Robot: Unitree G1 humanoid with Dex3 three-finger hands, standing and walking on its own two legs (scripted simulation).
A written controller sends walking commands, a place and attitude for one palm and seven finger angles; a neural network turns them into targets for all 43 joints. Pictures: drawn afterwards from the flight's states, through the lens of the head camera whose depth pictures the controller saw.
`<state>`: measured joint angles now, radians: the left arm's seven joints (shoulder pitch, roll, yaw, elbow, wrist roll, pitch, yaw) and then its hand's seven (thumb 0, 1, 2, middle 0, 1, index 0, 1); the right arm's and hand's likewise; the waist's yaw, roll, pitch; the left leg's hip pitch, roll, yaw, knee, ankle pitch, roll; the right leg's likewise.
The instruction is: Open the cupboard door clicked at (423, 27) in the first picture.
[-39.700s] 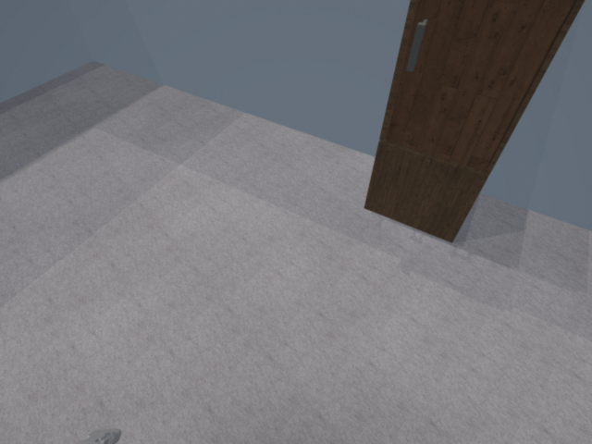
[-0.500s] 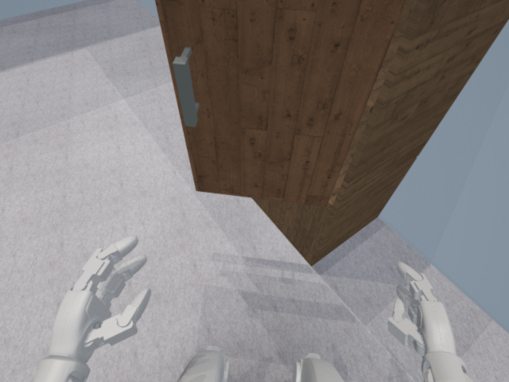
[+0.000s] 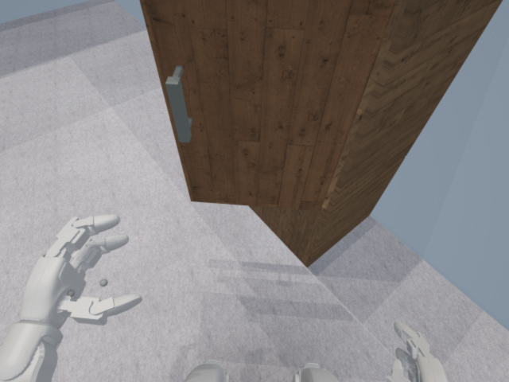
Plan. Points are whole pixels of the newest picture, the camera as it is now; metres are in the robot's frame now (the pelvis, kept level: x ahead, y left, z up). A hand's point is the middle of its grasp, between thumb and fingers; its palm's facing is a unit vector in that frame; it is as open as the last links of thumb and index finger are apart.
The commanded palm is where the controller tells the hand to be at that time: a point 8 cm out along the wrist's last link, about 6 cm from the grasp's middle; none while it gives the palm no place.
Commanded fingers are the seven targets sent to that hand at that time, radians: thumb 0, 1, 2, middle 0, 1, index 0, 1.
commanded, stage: raise the hand with hooked fingers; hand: left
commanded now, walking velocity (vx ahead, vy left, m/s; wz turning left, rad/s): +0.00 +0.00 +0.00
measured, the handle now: (182, 105) +0.58 +0.18 +0.09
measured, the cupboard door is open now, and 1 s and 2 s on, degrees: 47 47 47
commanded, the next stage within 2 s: move the hooked fingers beside the handle in 1.14 s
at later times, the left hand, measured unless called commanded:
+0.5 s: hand (71, 238) +0.28 +0.26 +0.10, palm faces +0.01 -1.00 -0.05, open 13.9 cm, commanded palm +0.26 +0.31 +0.10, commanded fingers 0.00 -0.50 0.30 -0.30 -1.20 -0.30 -1.20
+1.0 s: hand (75, 221) +0.30 +0.26 +0.11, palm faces +0.00 -1.00 -0.04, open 14.0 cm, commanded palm +0.27 +0.31 +0.11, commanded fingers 0.00 -0.50 0.30 -0.30 -1.20 -0.30 -1.20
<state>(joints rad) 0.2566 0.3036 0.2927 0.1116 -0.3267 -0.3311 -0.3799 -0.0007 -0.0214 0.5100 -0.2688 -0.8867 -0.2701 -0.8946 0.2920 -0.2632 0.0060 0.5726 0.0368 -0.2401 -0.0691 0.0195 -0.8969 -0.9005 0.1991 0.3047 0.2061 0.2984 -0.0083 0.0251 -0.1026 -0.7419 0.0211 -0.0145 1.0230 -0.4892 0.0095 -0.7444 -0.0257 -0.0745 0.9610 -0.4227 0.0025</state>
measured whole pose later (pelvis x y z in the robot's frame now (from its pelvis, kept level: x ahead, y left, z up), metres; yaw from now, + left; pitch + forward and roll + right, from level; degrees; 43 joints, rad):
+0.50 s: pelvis +0.01 +0.00 +0.02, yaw +0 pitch +9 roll -2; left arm 0.02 0.39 0.39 0.31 -0.35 -0.23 -0.49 -0.01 -0.48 0.31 -0.30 -1.18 -0.30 -1.19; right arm 0.26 -0.26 0.05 0.56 0.04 -0.22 -0.09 0.02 -0.90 -0.90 0.20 0.30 0.21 0.30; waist 0.02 0.03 -0.08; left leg -0.60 0.02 -0.02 0.90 -0.45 0.01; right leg -0.60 -0.02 -0.08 0.83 -0.38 0.00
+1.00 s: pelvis +0.01 +0.00 +0.03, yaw -1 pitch +8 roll -1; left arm -0.05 0.41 0.44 0.41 -0.35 -0.24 -0.52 -0.02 -0.50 0.30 -0.30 -1.19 -0.30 -1.20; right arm 0.30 -0.28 0.03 0.57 0.04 -0.20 -0.09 0.02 -0.90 -0.90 0.20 0.30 0.21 0.30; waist 0.00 0.02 -0.07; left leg -0.55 0.03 0.00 0.83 -0.42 0.00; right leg -0.56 -0.01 -0.06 0.78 -0.35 0.00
